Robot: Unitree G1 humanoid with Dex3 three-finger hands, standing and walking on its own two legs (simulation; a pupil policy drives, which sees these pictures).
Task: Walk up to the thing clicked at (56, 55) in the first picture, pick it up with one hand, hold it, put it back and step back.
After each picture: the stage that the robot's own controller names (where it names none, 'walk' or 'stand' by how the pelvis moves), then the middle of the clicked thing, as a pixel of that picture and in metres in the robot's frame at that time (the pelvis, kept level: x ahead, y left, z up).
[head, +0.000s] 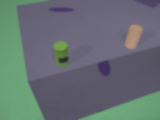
stand; (61, 54) +0.57 +0.11 -0.05
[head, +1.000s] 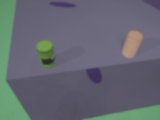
rise first; (46, 55) +0.51 +0.18 -0.02
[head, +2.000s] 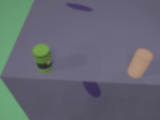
stand; (43, 59) +0.48 +0.17 -0.02
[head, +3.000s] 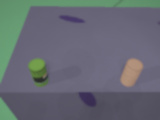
stand; (39, 73) +0.46 +0.19 -0.05
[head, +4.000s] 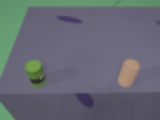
stand; (36, 74) +0.45 +0.21 -0.05
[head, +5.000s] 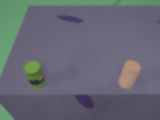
stand; (35, 75) +0.44 +0.21 -0.05
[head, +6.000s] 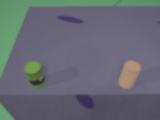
stand; (35, 75) +0.44 +0.21 -0.05
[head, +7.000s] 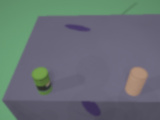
rise first; (42, 81) +0.43 +0.20 -0.05
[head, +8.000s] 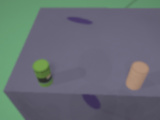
go down; (43, 73) +0.45 +0.20 -0.05
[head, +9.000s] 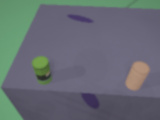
go down; (42, 70) +0.46 +0.19 -0.04
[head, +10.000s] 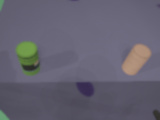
go down; (29, 59) +0.45 +0.18 +0.01
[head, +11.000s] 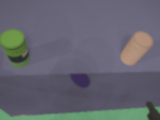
close in; (16, 49) +0.45 +0.19 +0.03
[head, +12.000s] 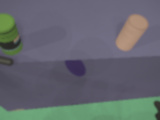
close; (7, 35) +0.48 +0.19 +0.06
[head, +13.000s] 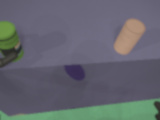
lift; (8, 43) +0.47 +0.19 +0.05
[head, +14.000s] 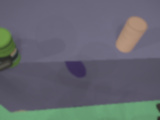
lift; (4, 49) +0.44 +0.21 +0.06
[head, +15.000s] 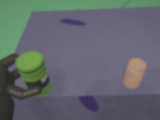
lift; (35, 75) +0.30 +0.14 +0.16
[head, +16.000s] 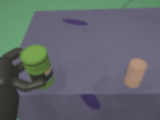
hold; (39, 68) +0.32 +0.13 +0.16
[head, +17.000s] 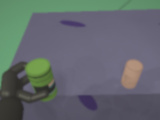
hold; (42, 80) +0.31 +0.13 +0.12
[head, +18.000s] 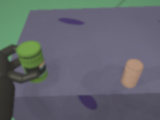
crouch; (33, 62) +0.36 +0.16 +0.14
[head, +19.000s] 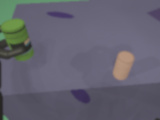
lower; (18, 40) +0.45 +0.18 +0.15
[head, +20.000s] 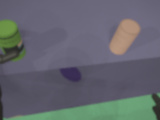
lower; (10, 41) +0.48 +0.17 +0.05
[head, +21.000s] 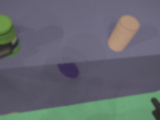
lower; (4, 37) +0.49 +0.18 +0.05
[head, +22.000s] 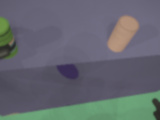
lower; (2, 39) +0.48 +0.19 +0.05
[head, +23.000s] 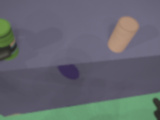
lower; (3, 40) +0.48 +0.19 +0.05
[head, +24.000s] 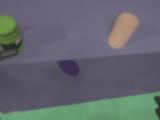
open; (8, 37) +0.49 +0.17 +0.05
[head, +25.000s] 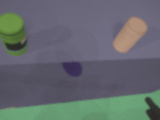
sink last; (13, 36) +0.47 +0.17 +0.05
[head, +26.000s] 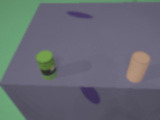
sink last; (47, 65) +0.47 +0.18 +0.00
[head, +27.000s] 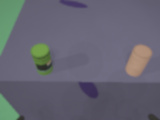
stand; (42, 60) +0.46 +0.17 +0.01
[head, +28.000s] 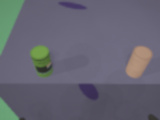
stand; (42, 62) +0.45 +0.17 +0.02
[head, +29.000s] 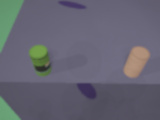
stand; (41, 61) +0.46 +0.17 +0.01
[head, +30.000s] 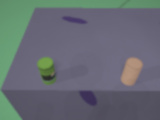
stand; (47, 71) +0.47 +0.17 -0.05
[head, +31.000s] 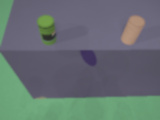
walk; (47, 30) +0.59 +0.14 -0.04
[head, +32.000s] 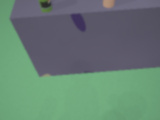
walk; (44, 0) +0.87 +0.24 -0.02
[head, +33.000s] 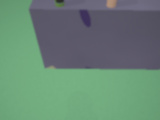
stand; out of the picture +1.08 +0.17 -0.04
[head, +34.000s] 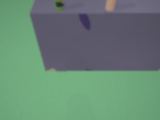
stand; (59, 1) +1.09 +0.16 -0.05
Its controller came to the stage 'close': yes
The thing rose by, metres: 0.21
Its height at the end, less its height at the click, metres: +0.00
